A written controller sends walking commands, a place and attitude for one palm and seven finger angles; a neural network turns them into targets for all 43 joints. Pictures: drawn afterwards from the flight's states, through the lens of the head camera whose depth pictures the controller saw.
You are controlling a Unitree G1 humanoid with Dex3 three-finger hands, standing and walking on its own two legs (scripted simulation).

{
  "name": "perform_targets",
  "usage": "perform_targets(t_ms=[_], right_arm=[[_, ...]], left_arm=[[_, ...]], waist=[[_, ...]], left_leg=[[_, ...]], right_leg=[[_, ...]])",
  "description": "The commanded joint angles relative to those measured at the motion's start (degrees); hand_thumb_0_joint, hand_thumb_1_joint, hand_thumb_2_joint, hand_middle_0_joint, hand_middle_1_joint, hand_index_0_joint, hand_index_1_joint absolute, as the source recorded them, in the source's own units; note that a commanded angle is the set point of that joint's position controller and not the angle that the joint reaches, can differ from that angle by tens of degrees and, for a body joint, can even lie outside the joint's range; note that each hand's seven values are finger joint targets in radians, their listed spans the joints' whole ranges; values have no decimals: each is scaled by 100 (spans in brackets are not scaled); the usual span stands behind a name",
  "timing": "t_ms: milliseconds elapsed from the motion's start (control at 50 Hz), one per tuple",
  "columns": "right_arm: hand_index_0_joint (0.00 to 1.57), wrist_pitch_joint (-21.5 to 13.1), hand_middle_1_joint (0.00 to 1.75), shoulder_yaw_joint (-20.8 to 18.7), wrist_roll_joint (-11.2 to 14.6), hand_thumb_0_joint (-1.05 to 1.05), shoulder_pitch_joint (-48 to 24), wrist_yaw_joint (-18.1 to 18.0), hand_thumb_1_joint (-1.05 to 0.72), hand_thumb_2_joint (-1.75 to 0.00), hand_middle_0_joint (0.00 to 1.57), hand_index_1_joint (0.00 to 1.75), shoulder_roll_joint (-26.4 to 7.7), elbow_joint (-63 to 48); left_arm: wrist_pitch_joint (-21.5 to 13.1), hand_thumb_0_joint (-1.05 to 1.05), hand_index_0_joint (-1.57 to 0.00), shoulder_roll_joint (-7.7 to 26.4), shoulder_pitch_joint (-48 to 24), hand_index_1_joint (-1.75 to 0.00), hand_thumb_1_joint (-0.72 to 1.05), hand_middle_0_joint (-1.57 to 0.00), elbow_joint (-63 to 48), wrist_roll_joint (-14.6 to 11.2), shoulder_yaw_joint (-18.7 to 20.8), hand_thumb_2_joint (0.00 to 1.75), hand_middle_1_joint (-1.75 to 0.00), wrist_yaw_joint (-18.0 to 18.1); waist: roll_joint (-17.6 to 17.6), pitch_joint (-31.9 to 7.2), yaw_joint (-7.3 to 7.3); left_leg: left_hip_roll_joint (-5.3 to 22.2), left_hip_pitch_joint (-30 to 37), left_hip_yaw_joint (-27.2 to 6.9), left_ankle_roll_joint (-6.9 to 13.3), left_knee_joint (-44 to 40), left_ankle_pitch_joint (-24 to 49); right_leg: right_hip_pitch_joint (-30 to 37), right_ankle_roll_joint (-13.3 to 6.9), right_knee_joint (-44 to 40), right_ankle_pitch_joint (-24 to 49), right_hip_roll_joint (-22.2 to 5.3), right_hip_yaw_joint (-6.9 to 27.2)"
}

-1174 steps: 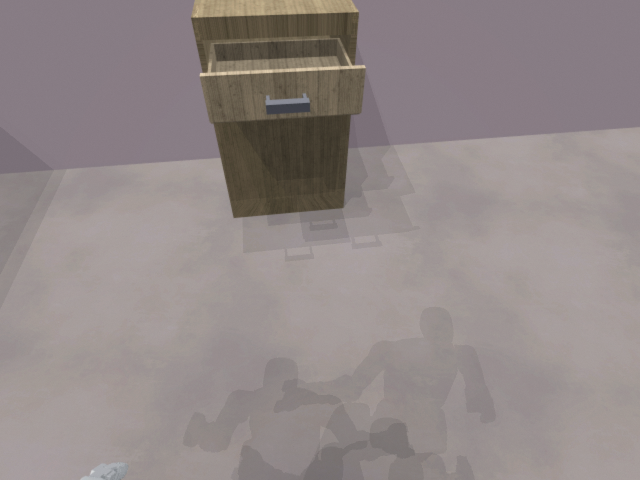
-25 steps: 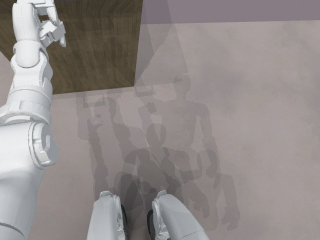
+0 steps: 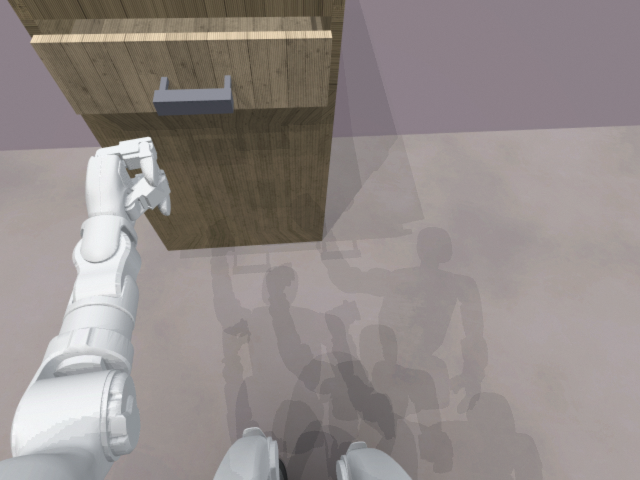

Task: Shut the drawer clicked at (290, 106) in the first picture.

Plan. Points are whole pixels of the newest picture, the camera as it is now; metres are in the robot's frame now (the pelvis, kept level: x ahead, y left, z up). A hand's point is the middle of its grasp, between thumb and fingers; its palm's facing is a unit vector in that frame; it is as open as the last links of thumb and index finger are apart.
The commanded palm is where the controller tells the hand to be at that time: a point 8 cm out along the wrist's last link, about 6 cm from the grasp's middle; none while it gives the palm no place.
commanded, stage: draw the hand back to the body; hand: left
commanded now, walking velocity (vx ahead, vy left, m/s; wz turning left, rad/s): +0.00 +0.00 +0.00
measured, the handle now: (195, 92) +0.71 +0.17 +0.00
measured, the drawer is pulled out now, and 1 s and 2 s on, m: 0.05 0.05 0.05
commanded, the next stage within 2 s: step back with the hand held close in 1.08 s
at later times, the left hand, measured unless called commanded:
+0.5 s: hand (43, 275) +0.31 +0.22 +0.16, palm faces +0.22 -0.95 -0.24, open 3.3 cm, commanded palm +0.25 +0.26 +0.18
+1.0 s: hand out of the picture +0.17 +0.26 +0.25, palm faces +0.43 -0.80 -0.42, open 3.3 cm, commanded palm +0.13 +0.30 +0.26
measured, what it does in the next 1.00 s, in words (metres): rises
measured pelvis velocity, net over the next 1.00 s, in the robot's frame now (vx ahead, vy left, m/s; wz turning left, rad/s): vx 0.01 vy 0.01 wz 0.05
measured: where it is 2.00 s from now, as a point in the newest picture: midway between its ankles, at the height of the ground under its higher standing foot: outside the picture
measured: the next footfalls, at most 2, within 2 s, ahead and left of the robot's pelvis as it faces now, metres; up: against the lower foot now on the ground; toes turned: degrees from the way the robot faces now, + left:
none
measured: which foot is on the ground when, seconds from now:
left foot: down 0.00-1.00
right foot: down 0.00-1.00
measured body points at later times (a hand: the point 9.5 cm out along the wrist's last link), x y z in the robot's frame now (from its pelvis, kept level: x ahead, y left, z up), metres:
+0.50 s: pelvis +0.00 +0.01 +0.07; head +0.00 +0.00 +0.52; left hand +0.29 +0.27 +0.17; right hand +0.19 -0.21 -0.02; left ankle +0.03 +0.09 -0.66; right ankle -0.03 -0.08 -0.66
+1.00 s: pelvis +0.01 +0.01 +0.08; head -0.01 -0.02 +0.53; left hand +0.14 +0.30 +0.27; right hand +0.22 -0.20 +0.00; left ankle +0.03 +0.09 -0.66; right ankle -0.03 -0.08 -0.66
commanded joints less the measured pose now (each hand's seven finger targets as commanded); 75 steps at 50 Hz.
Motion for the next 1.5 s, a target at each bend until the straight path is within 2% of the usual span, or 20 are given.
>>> perform_targets(t_ms=[0, 80, 180, 200, 300, 360, 480, 620, 740, 880, 940, 960, 1000, 1100, 1180, 1200, 1240, 1300, 1380, 1480], right_arm=[[20, -282, 30, -479, 42, 0, 410, -144, -90, -90, 20, 30, -1024, -380], [20, -297, 30, -459, 92, 0, 96, -171, -90, -90, 20, 30, -1026, -477], [20, -347, 30, -421, 212, 0, -501, -285, -90, -90, 20, 30, -1012, -965], [20, -117, 30, -394, 257, 0, -926, -377, -90, -90, 20, 30, -822, -1138], [20, -90, 30, -303, 265, 0, -1568, -708, -90, -90, 20, 30, -793, -1331], [20, -146, 30, -230, 273, 0, -1733, -838, -90, -90, 20, 30, -739, -1280], [20, -428, 30, -129, 222, 0, -1970, -832, -90, -90, 20, 30, -630, -1278], [20, -615, 30, -68, 115, 0, -2193, -788, -90, -90, 20, 30, -609, -1245], [20, -850, 30, -92, 42, 0, -2238, -758, -90, -90, 20, 30, -489, -1184], [20, -1079, 30, -193, 35, 0, -2219, -698, -90, -90, 20, 30, -531, -1134], [20, -1061, 30, -227, 23, 0, -2174, -713, -90, -90, 20, 30, -568, -1018], [20, -1060, 30, -237, 17, 0, -2156, -727, -90, -90, 20, 30, -606, -990], [20, -1082, 30, -279, 23, 0, -2173, -772, -90, -90, 20, 30, -618, -977], [20, -1239, 30, -235, -20, 0, -2222, -845, -90, -90, 20, 30, -592, -959], [20, -1317, 30, -197, -17, 0, -2256, -844, -90, -90, 20, 30, -506, -927], [20, -1175, 30, -192, 50, 0, -2141, -792, -90, -90, 20, 30, -583, -1193], [20, -955, 30, -285, -65, 0, -2174, -746, -90, -90, 20, 30, -596, -909], [20, -783, 30, -374, -47, 0, -2184, -692, -90, -90, 20, 30, -633, -998], [20, -563, 30, -437, 22, 0, -2123, -694, -90, -90, 20, 30, -650, -1121], [20, -418, 30, -444, 44, 0, -2155, -777, -90, -90, 20, 30, -626, -1302]], left_arm=[[-680, 0, -140, 748, -2189, -160, 90, -140, -1762, -188, -318, 90, -160, -22], [-537, 0, -140, 445, -993, -160, 90, -140, -1404, -218, -648, 90, -160, -220], [-271, 0, -140, 619, -145, -160, 90, -140, -2563, -568, -488, 90, -160, -353], [11, 0, -140, 798, 250, -160, 90, -140, -3230, -60, -814, 90, -160, 30], [549, 0, -140, 808, 852, -160, 90, -140, -4792, 69, -866, 90, -160, 763], [753, 0, -140, 804, 1244, -160, 90, -140, -4945, 170, -801, 90, -160, 949], [1045, 0, -140, 357, 2946, -160, 90, -140, -6098, 128, -1070, 90, -160, 907], [1190, 0, -140, 775, 4349, -160, 90, -140, -7426, 104, -404, 90, -160, 906], [1147, 0, -140, 901, 5356, -160, 90, -140, -8735, 110, 45, 90, -160, 981], [1050, 0, -140, 999, 6801, -160, 90, -140, -9301, 68, 559, 90, -160, 993], [1136, 0, -140, 595, 6791, -160, 90, -140, -8703, 107, 242, 90, -160, 979], [1124, 0, -140, 658, 6598, -160, 90, -140, -8674, 135, 280, 90, -160, 993], [1122, 0, -140, 610, 6477, -160, 90, -140, -8690, 156, 211, 90, -160, 1016], [1005, 0, -140, 1054, 6148, -160, 90, -140, -9283, 217, 474, 90, -160, 1140], [1007, 0, -140, 926, 6566, -160, 90, -140, -9149, 178, 461, 90, -160, 1143], [720, 0, -140, 2004, 5568, -160, 90, -140, -9621, 210, 1593, 90, -160, 1214], [730, 0, -140, 1084, 6832, -160, 90, -140, -8686, 238, 904, 90, -160, 1094], [706, 0, -140, 791, 7191, -160, 90, -140, -8497, 217, 682, 90, -160, 1005], [687, 0, -140, 989, 7431, -160, 90, -140, -8817, 191, 815, 90, -160, 1008], [659, 0, -140, 1346, 7526, -160, 90, -140, -9463, 166, 1098, 90, -160, 1102]], waist=[[114, -1965, -143], [216, -1387, 46], [-43, -1525, 434], [-46, -1800, 650], [-58, -851, 619], [-478, -434, 614], [73, -270, 727], [-310, 260, 897], [323, 207, 966], [-46, 507, 1058], [-408, 1037, 954], [-534, 1062, 938], [-454, 1090, 917], [54, 444, 1059], [-51, 628, 1091], [268, 1230, 885], [-242, 1199, 826], [-202, 941, 795], [-530, 175, 784], [-400, -291, 810]], left_leg=[[-126, 2661, -395, 3, -695, 1801], [-129, 3161, -440, -28, -1034, 1674], [-179, 3499, -385, -3, -1444, 1739], [-112, 3918, -333, -92, -1896, 1780], [-46, 4262, -442, -58, -2577, 1397], [-42, 4508, -447, -32, -2938, 1369], [36, 5493, -543, -102, -3483, 1957], [34, 5577, -515, -112, -3974, 2160], [52, 5840, -537, -161, -4035, 2453], [41, 5609, -473, -155, -3988, 2400], [53, 5473, -480, -124, -4054, 2049], [23, 5460, -483, -108, -4072, 1929], [34, 5528, -468, -77, -4049, 1762], [-24, 5697, -467, -72, -3962, 2004], [-65, 5608, -382, -78, -3892, 2359], [-40, 5266, -538, 25, -3791, 1869], [20, 5074, -576, 59, -3572, 2096], [96, 5181, -461, 57, -3604, 2532], [199, 5281, -392, 96, -3560, 3466], [255, 5290, -344, 117, -3459, 4085]], right_leg=[[1039, 295, -1135, 2647, -124, 463], [877, 245, -1428, 2229, -142, 360], [1715, 247, -1668, 2407, -206, 367], [2151, 206, -1915, 2432, -377, 653], [2499, 204, -2592, 1909, -368, 577], [2736, 245, -2988, 1934, -390, 553], [3390, 174, -3420, 2339, -467, 417], [3926, 181, -3943, 2542, -469, 412], [4197, 160, -4020, 2609, -514, 401], [4217, 196, -4118, 2616, -506, 402], [3943, 229, -4201, 2281, -526, 401], [3863, 249, -4264, 2168, -523, 401], [3801, 253, -4328, 1964, -543, 457], [4152, 221, -4219, 2182, -607, 516], [4201, 214, -4160, 2643, -629, 513], [3703, 247, -4564, 2647, -900, 1052], [3567, 293, -4477, 2711, -1069, 1042], [3542, 502, -4293, 3100, -1025, 834], [4000, 689, -3781, 4129, -971, 659], [4226, 693, -3363, 4691, -939, 654]])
